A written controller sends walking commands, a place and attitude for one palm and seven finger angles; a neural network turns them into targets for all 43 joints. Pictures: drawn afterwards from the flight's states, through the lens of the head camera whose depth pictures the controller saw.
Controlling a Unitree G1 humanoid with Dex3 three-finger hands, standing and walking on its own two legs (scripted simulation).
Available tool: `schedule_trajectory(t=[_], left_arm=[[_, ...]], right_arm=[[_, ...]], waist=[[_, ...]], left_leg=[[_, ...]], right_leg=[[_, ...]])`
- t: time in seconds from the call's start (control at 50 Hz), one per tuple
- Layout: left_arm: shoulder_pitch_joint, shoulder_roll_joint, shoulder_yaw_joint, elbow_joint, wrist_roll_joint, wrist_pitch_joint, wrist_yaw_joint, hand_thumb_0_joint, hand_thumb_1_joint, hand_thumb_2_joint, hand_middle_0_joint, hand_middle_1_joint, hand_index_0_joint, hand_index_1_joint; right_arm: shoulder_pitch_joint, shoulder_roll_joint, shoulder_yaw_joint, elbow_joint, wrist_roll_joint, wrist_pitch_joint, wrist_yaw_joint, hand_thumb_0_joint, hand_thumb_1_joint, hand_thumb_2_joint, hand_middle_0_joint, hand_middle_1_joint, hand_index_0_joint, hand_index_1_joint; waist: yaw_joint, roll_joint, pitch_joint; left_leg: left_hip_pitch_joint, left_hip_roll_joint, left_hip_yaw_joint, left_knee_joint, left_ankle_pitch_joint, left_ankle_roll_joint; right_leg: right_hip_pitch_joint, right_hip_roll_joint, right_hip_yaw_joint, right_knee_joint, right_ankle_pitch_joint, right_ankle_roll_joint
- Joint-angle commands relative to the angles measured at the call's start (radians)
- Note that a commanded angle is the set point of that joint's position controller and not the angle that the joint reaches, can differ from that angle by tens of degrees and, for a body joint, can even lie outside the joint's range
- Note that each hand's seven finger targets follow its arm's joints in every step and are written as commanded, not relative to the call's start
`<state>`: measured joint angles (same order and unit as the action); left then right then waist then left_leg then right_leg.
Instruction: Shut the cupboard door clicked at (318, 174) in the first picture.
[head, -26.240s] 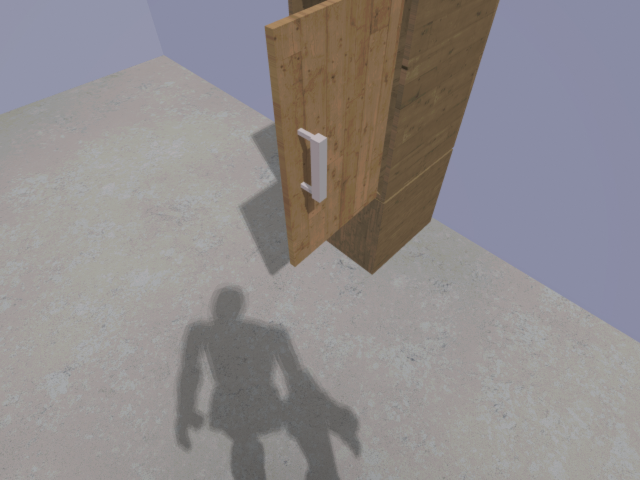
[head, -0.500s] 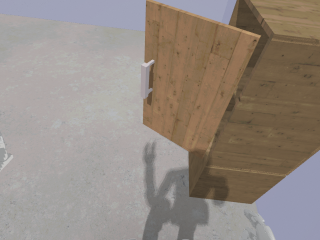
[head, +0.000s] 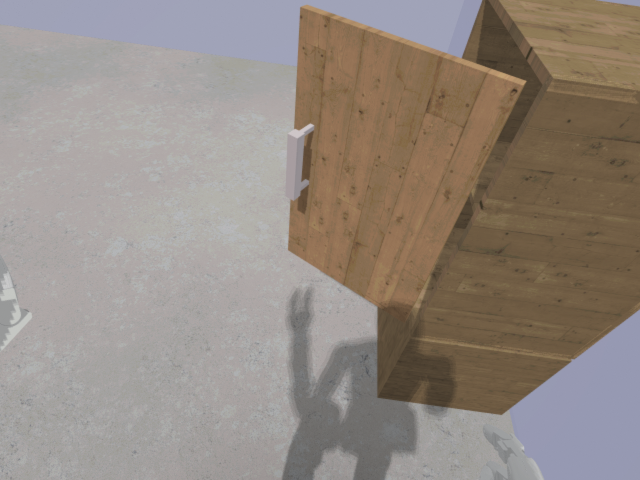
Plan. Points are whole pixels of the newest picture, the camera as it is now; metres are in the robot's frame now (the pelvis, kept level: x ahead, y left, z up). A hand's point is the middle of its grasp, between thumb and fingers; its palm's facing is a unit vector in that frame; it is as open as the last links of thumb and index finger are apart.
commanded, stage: step back with the hand held close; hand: left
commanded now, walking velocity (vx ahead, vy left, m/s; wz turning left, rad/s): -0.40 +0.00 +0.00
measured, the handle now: (300, 162) +0.69 +0.07 +0.00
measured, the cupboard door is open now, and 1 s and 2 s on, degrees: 60 60 60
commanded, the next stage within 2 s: stop stepping back and stand still in 0.76 s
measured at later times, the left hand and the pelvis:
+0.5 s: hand (44, 370) +0.16 +0.22 +0.19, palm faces +0.39 -0.81 -0.44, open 7.4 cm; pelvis -0.03 -0.03 +0.02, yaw +2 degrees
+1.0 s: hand out of the picture +0.05 +0.22 +0.19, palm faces +0.33 -0.83 -0.45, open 7.4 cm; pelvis -0.15 -0.03 +0.02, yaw +0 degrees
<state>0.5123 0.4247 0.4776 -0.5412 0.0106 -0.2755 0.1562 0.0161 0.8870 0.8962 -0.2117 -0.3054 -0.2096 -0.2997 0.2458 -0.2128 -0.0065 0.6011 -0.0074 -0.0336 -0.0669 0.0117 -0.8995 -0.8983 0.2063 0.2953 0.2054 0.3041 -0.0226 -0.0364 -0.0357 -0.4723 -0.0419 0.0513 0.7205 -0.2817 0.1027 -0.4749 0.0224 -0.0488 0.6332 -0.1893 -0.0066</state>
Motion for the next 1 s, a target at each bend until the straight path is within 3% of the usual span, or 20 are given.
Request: schedule_trajectory(t=[0.0, 0.04, 0.12, 0.16, 0.24, 0.34, 0.4, 0.44, 0.48, 0.52, 0.56, 0.58, 0.62, 0.66, 0.7, 0.76, 0.84, 0.88, 0.92, 0.98], left_arm=[[-0.082, 0.167, 0.104, -0.187, -0.015, -0.049, 0.014, 0.0, 0.9, 0.9, -0.2, -0.3, -0.2, -0.3], [-0.072, 0.196, 0.13, -0.194, -0.016, -0.049, 0.009, 0.0, 0.9, 0.9, -0.2, -0.3, -0.2, -0.3], [-0.063, 0.152, 0.089, -0.208, -0.028, -0.049, -0.01, 0.0, 0.9, 0.9, -0.2, -0.3, -0.2, -0.3], [-0.032, 0.137, 0.068, -0.194, -0.042, -0.045, -0.012, 0.0, 0.9, 0.9, -0.2, -0.3, -0.2, -0.3], [-0.056, 0.161, 0.067, -0.217, -0.043, -0.047, -0.012, 0.0, 0.9, 0.9, -0.2, -0.3, -0.2, -0.3], [0.004, 0.207, 0.099, -0.205, -0.057, -0.03, -0.004, 0.0, 0.9, 0.9, -0.2, -0.3, -0.2, -0.3], [0.008, 0.229, 0.089, -0.172, -0.058, -0.02, 0.004, 0.0, 0.9, 0.9, -0.2, -0.3, -0.2, -0.3], [0.017, 0.258, 0.114, -0.157, -0.046, -0.007, 0.021, 0.0, 0.9, 0.9, -0.2, -0.3, -0.2, -0.3], [0.029, 0.228, 0.087, -0.133, -0.04, 0.006, 0.027, 0.0, 0.9, 0.9, -0.2, -0.3, -0.2, -0.3], [0.007, 0.219, 0.07, -0.148, -0.041, 0.006, 0.031, 0.0, 0.9, 0.9, -0.2, -0.3, -0.2, -0.3], [-0.014, 0.224, 0.072, -0.195, -0.04, -0.007, 0.028, 0.0, 0.9, 0.9, -0.2, -0.3, -0.2, -0.3], [-0.01, 0.229, 0.077, -0.201, -0.045, -0.014, 0.021, 0.0, 0.9, 0.9, -0.2, -0.3, -0.2, -0.3], [-0.014, 0.193, 0.082, -0.193, -0.045, -0.011, 0.003, 0.0, 0.9, 0.9, -0.2, -0.3, -0.2, -0.3], [-0.059, 0.173, 0.07, -0.197, -0.035, -0.007, -0.009, 0.0, 0.9, 0.9, -0.2, -0.3, -0.2, -0.3], [-0.041, 0.146, 0.049, -0.181, -0.039, -0.005, -0.015, 0.0, 0.9, 0.9, -0.2, -0.3, -0.2, -0.3], [-0.052, 0.141, 0.035, -0.211, -0.044, -0.015, -0.022, 0.0, 0.9, 0.9, -0.2, -0.3, -0.2, -0.3], [-0.057, 0.203, 0.081, -0.257, -0.058, -0.029, -0.014, 0.0, 0.9, 0.9, -0.2, -0.3, -0.2, -0.3], [0.004, 0.202, 0.079, -0.252, -0.078, -0.007, -0.004, 0.0, 0.9, 0.9, -0.2, -0.3, -0.2, -0.3], [0.1, 0.234, 0.117, -0.202, -0.089, 0.028, 0.007, 0.0, 0.9, 0.9, -0.2, -0.3, -0.2, -0.3], [0.121, 0.229, 0.119, -0.127, -0.081, 0.071, 0.02, 0.0, 0.9, 0.9, -0.2, -0.3, -0.2, -0.3]], right_arm=[[-0.103, -0.165, -0.063, -0.156, -0.007, -0.062, -0.027, 0.0, -0.9, -0.9, 0.2, 0.3, 0.2, 0.3], [-0.108, -0.168, -0.073, -0.155, -0.013, -0.071, -0.031, 0.0, -0.9, -0.9, 0.2, 0.3, 0.2, 0.3], [-0.108, -0.158, -0.072, -0.142, -0.021, -0.087, -0.021, 0.0, -0.9, -0.9, 0.2, 0.3, 0.2, 0.3], [-0.106, -0.143, -0.067, -0.133, -0.017, -0.097, -0.014, 0.0, -0.9, -0.9, 0.2, 0.3, 0.2, 0.3], [-0.12, -0.148, -0.065, -0.111, -0.015, -0.098, -0.009, 0.0, -0.9, -0.9, 0.2, 0.3, 0.2, 0.3], [-0.122, -0.129, -0.063, -0.142, 0.003, -0.062, -0.012, 0.0, -0.9, -0.9, 0.2, 0.3, 0.2, 0.3], [-0.122, -0.108, -0.057, -0.156, 0.009, -0.037, -0.01, 0.0, -0.9, -0.9, 0.2, 0.3, 0.2, 0.3], [-0.131, -0.107, -0.059, -0.15, -0.006, -0.019, -0.01, 0.0, -0.9, -0.9, 0.2, 0.3, 0.2, 0.3], [-0.127, -0.09, -0.043, -0.145, -0.001, -0.001, -0.015, 0.0, -0.9, -0.9, 0.2, 0.3, 0.2, 0.3], [-0.118, -0.104, -0.038, -0.138, 0.002, 0.001, -0.026, 0.0, -0.9, -0.9, 0.2, 0.3, 0.2, 0.3], [-0.138, -0.152, -0.052, -0.153, 0.013, -0.016, -0.042, 0.0, -0.9, -0.9, 0.2, 0.3, 0.2, 0.3], [-0.124, -0.156, -0.063, -0.155, 0.027, -0.034, -0.041, 0.0, -0.9, -0.9, 0.2, 0.3, 0.2, 0.3], [-0.127, -0.163, -0.069, -0.159, 0.0, -0.055, -0.039, 0.0, -0.9, -0.9, 0.2, 0.3, 0.2, 0.3], [-0.145, -0.15, -0.069, -0.149, -0.01, -0.077, -0.035, 0.0, -0.9, -0.9, 0.2, 0.3, 0.2, 0.3], [-0.138, -0.15, -0.068, -0.136, -0.002, -0.104, -0.024, 0.0, -0.9, -0.9, 0.2, 0.3, 0.2, 0.3], [-0.136, -0.146, -0.055, -0.107, -0.009, -0.126, -0.01, 0.0, -0.9, -0.9, 0.2, 0.3, 0.2, 0.3], [-0.114, -0.131, -0.06, -0.072, -0.009, -0.122, -0.006, 0.0, -0.9, -0.9, 0.2, 0.3, 0.2, 0.3], [-0.102, -0.1, -0.057, -0.102, 0.02, -0.109, -0.004, 0.0, -0.9, -0.9, 0.2, 0.3, 0.2, 0.3], [-0.125, -0.09, -0.041, -0.141, 0.028, -0.082, -0.01, 0.0, -0.9, -0.9, 0.2, 0.3, 0.2, 0.3], [-0.141, -0.09, -0.017, -0.139, 0.01, -0.048, -0.025, 0.0, -0.9, -0.9, 0.2, 0.3, 0.2, 0.3]], waist=[[0.009, 0.165, -0.077], [0.016, 0.161, -0.096], [0.018, 0.204, -0.099], [0.017, 0.157, -0.112], [0.017, 0.203, -0.187], [0.006, 0.078, -0.264], [-0.007, -0.06, -0.163], [-0.003, -0.08, -0.111], [-0.007, -0.073, -0.083], [-0.013, 0.003, -0.075], [0.007, 0.21, -0.111], [0.015, 0.212, -0.161], [0.016, 0.315, -0.133], [0.027, 0.24, -0.072], [0.028, 0.187, -0.077], [0.023, 0.22, -0.096], [0.025, 0.195, -0.307], [0.01, 0.061, -0.408], [0.011, -0.033, -0.307], [0.002, -0.003, -0.079]], left_leg=[[-0.44, 0.274, -0.341, -0.451, -0.332, 0.029], [-0.373, 0.284, -0.353, -0.433, -0.177, 0.029], [-0.267, 0.319, -0.337, -0.435, -0.042, 0.033], [-0.131, 0.295, -0.316, -0.371, 0.138, 0.013], [-0.017, 0.26, -0.249, -0.326, 0.3, -0.019], [-0.009, 0.167, -0.141, -0.214, 0.149, -0.063], [0.028, 0.054, -0.071, -0.032, -0.1, -0.113], [0.04, 0.03, -0.094, 0.109, -0.125, -0.12], [0.031, 0.06, -0.117, 0.056, -0.107, -0.112], [0.1, 0.059, -0.085, -0.16, 0.013, -0.104], [0.05, 0.191, -0.2, -0.365, 0.258, -0.052], [0.038, 0.231, -0.197, -0.379, 0.249, -0.039], [-0.175, 0.321, -0.295, -0.514, 0.013, 0.017], [-0.279, 0.357, -0.323, -0.528, -0.153, 0.049], [-0.166, 0.325, -0.284, -0.469, -0.151, 0.032], [-0.046, 0.275, -0.275, -0.45, -0.041, 0.0], [0.292, 0.217, -0.153, -0.316, 0.427, -0.054], [0.414, 0.136, -0.026, -0.182, 0.418, -0.084], [0.319, 0.078, -0.013, -0.135, 0.137, -0.103], [0.208, 0.061, -0.061, -0.038, 0.01, -0.119]], right_leg=[[0.526, 0.008, 0.127, 0.146, 0.109, 0.0], [0.516, 0.029, 0.127, 0.149, 0.154, 0.007], [0.456, 0.054, 0.111, 0.143, -0.022, 0.016], [0.388, 0.036, 0.115, 0.029, 0.049, 0.01], [0.397, 0.01, 0.132, -0.043, 0.216, 0.005], [0.375, -0.102, 0.25, -0.1, 0.391, -0.012], [0.144, -0.264, 0.403, -0.313, 0.161, -0.091], [0.042, -0.33, 0.431, -0.378, 0.132, -0.149], [0.071, -0.299, 0.342, -0.32, 0.205, -0.137], [0.09, -0.201, 0.236, -0.26, 0.214, -0.076], [0.223, -0.016, 0.102, -0.111, 0.163, 0.019], [0.3, 0.027, 0.081, -0.076, 0.123, 0.039], [0.416, 0.066, 0.068, 0.107, -0.047, 0.039], [0.432, 0.061, 0.101, 0.197, -0.134, 0.032], [0.365, 0.056, 0.09, 0.06, -0.167, 0.031], [0.349, 0.054, 0.073, -0.133, -0.055, 0.026], [0.286, 0.007, 0.101, -0.214, 0.211, 0.035], [0.259, -0.06, 0.116, -0.233, 0.37, 0.064], [0.186, -0.142, 0.177, -0.29, 0.194, 0.033], [-0.008, -0.215, 0.306, -0.411, -0.262, -0.088]])
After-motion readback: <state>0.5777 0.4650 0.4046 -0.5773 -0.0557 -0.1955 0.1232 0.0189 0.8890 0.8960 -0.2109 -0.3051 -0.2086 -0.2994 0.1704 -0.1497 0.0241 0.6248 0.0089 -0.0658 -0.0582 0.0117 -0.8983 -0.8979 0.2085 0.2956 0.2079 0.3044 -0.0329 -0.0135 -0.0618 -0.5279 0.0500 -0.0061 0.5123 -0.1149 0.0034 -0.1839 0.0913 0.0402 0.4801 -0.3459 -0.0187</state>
